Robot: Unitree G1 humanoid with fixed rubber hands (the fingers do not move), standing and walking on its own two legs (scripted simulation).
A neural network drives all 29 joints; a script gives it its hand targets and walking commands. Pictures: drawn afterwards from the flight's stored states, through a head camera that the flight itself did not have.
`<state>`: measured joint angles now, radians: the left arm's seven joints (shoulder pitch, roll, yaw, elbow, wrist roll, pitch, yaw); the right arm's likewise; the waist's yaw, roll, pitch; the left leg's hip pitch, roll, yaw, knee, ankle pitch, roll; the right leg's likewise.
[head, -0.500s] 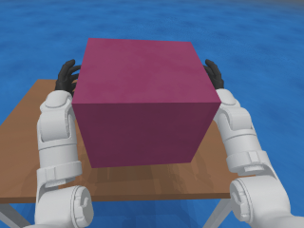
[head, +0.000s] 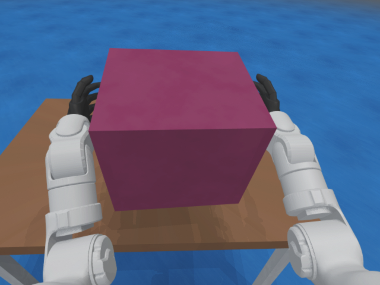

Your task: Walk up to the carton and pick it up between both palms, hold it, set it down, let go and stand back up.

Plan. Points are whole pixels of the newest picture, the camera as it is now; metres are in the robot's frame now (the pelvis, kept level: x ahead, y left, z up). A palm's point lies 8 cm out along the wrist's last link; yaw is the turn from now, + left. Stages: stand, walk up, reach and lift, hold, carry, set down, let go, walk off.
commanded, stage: hold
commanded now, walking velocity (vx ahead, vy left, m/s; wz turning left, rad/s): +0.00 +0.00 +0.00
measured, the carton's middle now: (177, 129) +0.38 +0.01 +0.17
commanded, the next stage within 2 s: none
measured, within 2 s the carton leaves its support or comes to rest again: neither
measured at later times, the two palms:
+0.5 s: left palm (80, 116) +0.36 +0.19 +0.22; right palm (267, 112) +0.36 -0.17 +0.22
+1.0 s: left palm (81, 118) +0.35 +0.19 +0.22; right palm (268, 114) +0.36 -0.17 +0.22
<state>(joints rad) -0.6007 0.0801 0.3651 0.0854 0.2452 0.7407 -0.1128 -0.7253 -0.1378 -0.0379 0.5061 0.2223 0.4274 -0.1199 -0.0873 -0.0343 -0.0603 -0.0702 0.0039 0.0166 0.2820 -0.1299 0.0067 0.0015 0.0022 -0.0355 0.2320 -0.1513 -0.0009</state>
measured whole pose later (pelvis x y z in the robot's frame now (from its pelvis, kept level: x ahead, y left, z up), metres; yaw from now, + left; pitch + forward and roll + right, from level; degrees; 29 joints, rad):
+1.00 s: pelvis +0.00 +0.00 +0.00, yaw +0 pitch -5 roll +0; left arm -0.60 0.08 0.37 0.08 0.25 0.74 -0.11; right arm -0.72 -0.14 -0.04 0.50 0.22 0.42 -0.12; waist -0.09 -0.03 -0.06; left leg -0.07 0.00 0.02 0.28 -0.13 0.01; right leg 0.01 0.00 -0.03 0.24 -0.15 0.00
